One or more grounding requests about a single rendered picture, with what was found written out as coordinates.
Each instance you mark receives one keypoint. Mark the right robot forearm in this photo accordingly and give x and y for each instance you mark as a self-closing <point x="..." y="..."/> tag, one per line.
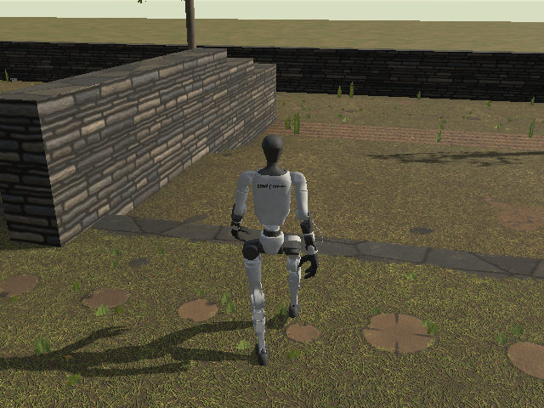
<point x="308" y="235"/>

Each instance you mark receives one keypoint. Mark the robot left shin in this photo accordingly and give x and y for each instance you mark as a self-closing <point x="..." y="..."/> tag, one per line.
<point x="258" y="320"/>

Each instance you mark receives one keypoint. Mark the left robot forearm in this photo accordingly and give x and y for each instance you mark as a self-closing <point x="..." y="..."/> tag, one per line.
<point x="235" y="220"/>

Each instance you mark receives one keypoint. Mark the robot left upper arm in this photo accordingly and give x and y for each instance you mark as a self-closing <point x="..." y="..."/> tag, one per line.
<point x="242" y="191"/>

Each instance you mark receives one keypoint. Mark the right robot hand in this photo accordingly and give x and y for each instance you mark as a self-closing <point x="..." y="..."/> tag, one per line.
<point x="314" y="259"/>

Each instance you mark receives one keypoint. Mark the humanoid robot torso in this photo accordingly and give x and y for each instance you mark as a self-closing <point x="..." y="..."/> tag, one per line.
<point x="271" y="198"/>

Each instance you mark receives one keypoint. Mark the robot right upper arm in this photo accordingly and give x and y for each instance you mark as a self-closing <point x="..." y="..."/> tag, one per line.
<point x="301" y="195"/>

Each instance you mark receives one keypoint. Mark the left robot hand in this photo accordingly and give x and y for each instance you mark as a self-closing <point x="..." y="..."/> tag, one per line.
<point x="240" y="237"/>

